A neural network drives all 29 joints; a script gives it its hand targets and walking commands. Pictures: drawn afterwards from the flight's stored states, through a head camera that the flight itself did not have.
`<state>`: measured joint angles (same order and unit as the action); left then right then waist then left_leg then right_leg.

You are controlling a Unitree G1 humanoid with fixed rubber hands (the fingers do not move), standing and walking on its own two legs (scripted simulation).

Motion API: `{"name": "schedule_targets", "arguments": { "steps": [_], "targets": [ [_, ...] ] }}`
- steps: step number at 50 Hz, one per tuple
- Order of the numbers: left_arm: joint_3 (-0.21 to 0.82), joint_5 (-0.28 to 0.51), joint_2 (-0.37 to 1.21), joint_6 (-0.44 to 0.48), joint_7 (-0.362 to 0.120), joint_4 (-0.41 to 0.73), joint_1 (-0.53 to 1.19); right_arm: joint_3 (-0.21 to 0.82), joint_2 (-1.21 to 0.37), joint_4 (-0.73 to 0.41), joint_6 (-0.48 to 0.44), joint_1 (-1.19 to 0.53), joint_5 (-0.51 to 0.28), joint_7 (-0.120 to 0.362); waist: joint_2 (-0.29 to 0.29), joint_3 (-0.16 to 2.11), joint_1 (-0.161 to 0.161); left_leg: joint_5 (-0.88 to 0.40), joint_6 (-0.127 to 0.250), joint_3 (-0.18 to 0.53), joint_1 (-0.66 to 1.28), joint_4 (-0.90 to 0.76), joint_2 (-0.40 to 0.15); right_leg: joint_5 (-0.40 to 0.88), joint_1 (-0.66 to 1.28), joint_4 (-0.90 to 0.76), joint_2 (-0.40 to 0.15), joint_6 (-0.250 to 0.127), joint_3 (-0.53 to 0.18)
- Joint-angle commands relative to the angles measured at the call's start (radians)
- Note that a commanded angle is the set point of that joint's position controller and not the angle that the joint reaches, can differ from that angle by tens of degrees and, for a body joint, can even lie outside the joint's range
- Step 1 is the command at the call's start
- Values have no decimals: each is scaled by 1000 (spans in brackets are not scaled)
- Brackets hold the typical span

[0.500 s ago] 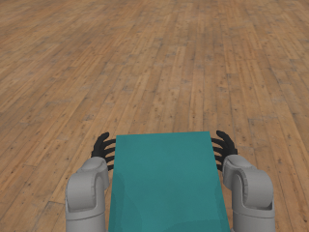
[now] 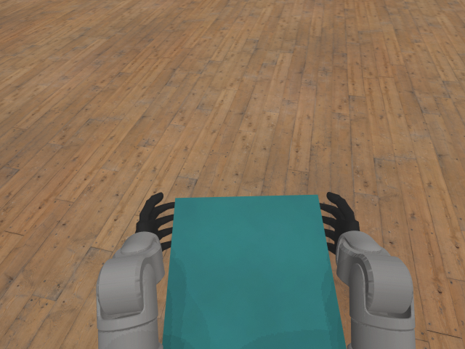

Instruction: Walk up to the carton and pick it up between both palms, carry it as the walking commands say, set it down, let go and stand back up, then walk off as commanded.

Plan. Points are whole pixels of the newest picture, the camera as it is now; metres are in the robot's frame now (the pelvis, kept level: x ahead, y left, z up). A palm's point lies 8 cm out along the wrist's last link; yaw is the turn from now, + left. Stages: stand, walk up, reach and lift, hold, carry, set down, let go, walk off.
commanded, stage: carry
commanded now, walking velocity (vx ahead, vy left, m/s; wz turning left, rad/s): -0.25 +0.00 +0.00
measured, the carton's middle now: (246, 282) +0.25 +0.01 +0.00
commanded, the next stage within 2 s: none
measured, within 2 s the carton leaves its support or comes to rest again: neither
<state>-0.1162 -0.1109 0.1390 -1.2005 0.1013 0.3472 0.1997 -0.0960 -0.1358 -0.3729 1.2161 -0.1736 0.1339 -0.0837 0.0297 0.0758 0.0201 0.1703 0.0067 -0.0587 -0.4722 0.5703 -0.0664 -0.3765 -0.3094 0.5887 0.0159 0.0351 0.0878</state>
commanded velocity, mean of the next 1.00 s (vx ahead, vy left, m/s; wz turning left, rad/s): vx -0.25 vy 0.00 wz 0.00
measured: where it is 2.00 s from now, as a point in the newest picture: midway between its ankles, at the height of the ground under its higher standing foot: outside the picture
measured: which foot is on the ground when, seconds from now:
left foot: down 0.00-0.02, up 0.04-0.40, down 0.42-0.82, up 0.84-1.00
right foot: down 0.00-0.42, up 0.44-0.78, down 0.80-1.00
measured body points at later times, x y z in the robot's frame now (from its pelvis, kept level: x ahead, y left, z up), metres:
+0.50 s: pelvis -0.20 +0.02 +0.00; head -0.21 +0.04 +0.45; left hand +0.07 +0.19 +0.07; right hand +0.08 -0.11 +0.08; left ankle -0.21 +0.12 -0.73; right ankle -0.10 -0.10 -0.69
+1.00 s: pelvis -0.39 +0.00 +0.01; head -0.37 -0.02 +0.46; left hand -0.10 +0.13 +0.09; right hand -0.12 -0.17 +0.07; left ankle -0.39 +0.13 -0.64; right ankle -0.35 -0.10 -0.73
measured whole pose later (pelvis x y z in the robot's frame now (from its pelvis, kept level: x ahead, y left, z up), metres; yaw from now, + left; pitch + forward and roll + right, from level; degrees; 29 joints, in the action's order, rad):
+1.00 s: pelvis -0.39 +0.00 +0.01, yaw -1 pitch +3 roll +2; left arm -0.09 -0.13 0.14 -1.19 0.08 0.34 0.16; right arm -0.09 -0.13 -0.39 1.23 -0.14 0.10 -0.11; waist 0.01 0.03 -0.04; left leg 0.44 -0.06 0.00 -0.57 1.14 0.03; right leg -0.21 -0.36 0.52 -0.04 -0.04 0.04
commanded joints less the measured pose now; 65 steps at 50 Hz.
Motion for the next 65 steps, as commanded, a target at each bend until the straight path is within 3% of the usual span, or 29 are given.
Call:
{"name": "schedule_targets", "arguments": {
  "steps": [1,2,3,5,7,10,17,20,21,22,23,25,28,32,36,38,40,41,42,43,45,50,57,59,60,61,62,64,65],
  "targets": [
    [710,404,890,-22,-285,-5,368,685,-867,-19,0,-395,-396,245,-35,310,-25,-124,33,138,86,25,-122,224,233,-260,-196,-21,-188],
    [703,391,905,-8,-291,-19,328,709,-875,-67,-1,-411,-410,251,-352,251,-23,267,-22,-13,-118,134,8,581,188,-240,-435,-153,-399],
    [691,394,922,0,-293,-3,378,729,-911,-65,-8,-474,-422,253,-331,247,-16,453,-26,7,-87,415,45,790,127,-223,-463,-232,-385],
    [687,403,942,9,-294,35,397,761,-943,-94,-22,-526,-468,257,-119,238,-17,364,-21,98,-90,632,76,646,70,-201,-357,-210,-238],
    [673,396,924,9,-285,63,403,768,-941,-103,-17,-523,-494,256,-143,237,-20,267,-45,91,-129,674,79,517,97,-201,-295,-182,-174],
    [656,374,905,2,-278,50,358,774,-915,-107,-5,-502,-494,245,-184,271,-15,279,-76,45,-123,562,76,467,185,-206,-287,-180,-209],
    [687,378,886,-21,-284,17,354,720,-903,-11,13,-439,-459,245,-259,289,2,331,-27,-20,105,120,100,346,177,-265,-307,-178,-286],
    [712,372,893,-20,-282,18,360,686,-904,22,8,-412,-443,255,-148,273,0,187,-10,29,312,-232,33,247,31,-199,-235,-88,-214],
    [715,369,893,-16,-281,18,359,670,-902,27,7,-399,-438,261,2,267,-6,202,4,182,386,-297,-114,158,-93,-91,-184,-42,-154],
    [719,380,900,-19,-287,43,438,665,-906,42,-3,-403,-418,262,297,174,-32,46,125,400,272,-332,-360,-76,-255,78,-59,7,0],
    [739,401,912,-16,-288,50,487,682,-912,-11,-5,-461,-434,262,266,117,-44,-134,202,368,130,-312,-384,-194,-258,394,-38,1,-41],
    [756,436,934,-11,-294,45,501,686,-922,-35,1,-476,-436,264,68,115,-28,-164,148,201,75,-253,-260,-103,-242,617,6,-9,-137],
    [777,460,928,-6,-285,77,543,660,-906,-38,-6,-481,-433,259,120,182,-24,-284,125,124,251,-175,-172,-49,-306,662,0,21,-90],
    [772,444,900,-23,-269,57,464,642,-868,-27,-4,-410,-414,249,155,261,-34,-495,179,238,406,-139,-224,-140,-281,413,-2,32,-39],
    [746,422,905,-33,-270,6,403,649,-862,-26,5,-385,-393,248,201,293,-37,-480,187,267,403,-160,-235,-135,-136,125,22,-2,-4],
    [733,412,917,-29,-275,-8,385,662,-871,-29,4,-398,-393,250,176,310,-24,-446,151,231,369,-138,-210,17,-10,-129,20,-14,18],
    [712,400,919,-22,-279,-11,386,677,-883,-25,1,-409,-400,252,63,309,-29,-261,52,175,193,-81,-140,100,195,-284,-91,-19,-106],
    [707,397,912,-16,-283,-1,377,682,-887,-24,1,-389,-400,254,-127,306,-27,-2,-7,97,16,-15,-69,235,270,-266,-274,-70,-280],
    [704,386,948,-2,-287,4,339,718,-898,-98,-3,-456,-423,259,-371,230,-10,334,-35,-32,-84,160,15,526,130,-263,-458,-197,-403],
    [698,393,958,2,-289,25,401,740,-937,-93,-9,-515,-437,259,-283,212,-9,425,-34,19,-74,418,51,713,91,-240,-445,-242,-365],
    [687,401,954,6,-291,56,397,756,-955,-108,-19,-529,-474,256,-123,212,-17,330,-30,105,-88,630,89,643,64,-206,-337,-200,-217],
    [653,369,905,-1,-275,66,348,771,-915,-128,-3,-498,-496,241,-196,275,-14,289,-88,47,-130,551,86,653,235,-165,-287,-188,-204],
    [685,372,890,-25,-281,32,339,716,-906,-20,18,-431,-462,246,-254,292,-3,278,-32,-20,128,17,104,534,220,-198,-294,-180,-271],
    [702,366,895,-23,-281,24,340,692,-906,12,14,-412,-450,255,-175,287,-2,140,-32,24,296,-223,37,465,100,-145,-241,-109,-219],
    [710,368,898,-19,-281,22,351,678,-906,18,12,-405,-444,262,-48,279,-5,127,-24,143,393,-274,-79,311,-34,-67,-200,-64,-176],
    [717,381,905,-21,-285,46,407,673,-904,25,3,-409,-428,265,247,212,-21,-185,86,360,371,-258,-326,23,-231,43,-69,4,-30],
    [742,403,915,-19,-285,63,468,684,-916,-14,-1,-450,-439,265,293,167,-42,-426,192,362,240,-248,-392,-220,-253,360,-39,-2,-25],
    [765,435,944,-13,-289,70,495,683,-934,-35,-1,-455,-440,265,83,157,-31,-374,157,208,161,-215,-269,-140,-237,612,12,-11,-137],
    [771,444,945,-10,-290,70,515,673,-932,-42,-3,-474,-436,265,98,161,-24,-323,132,166,181,-208,-228,-90,-259,665,9,-6,-133]
  ]
}}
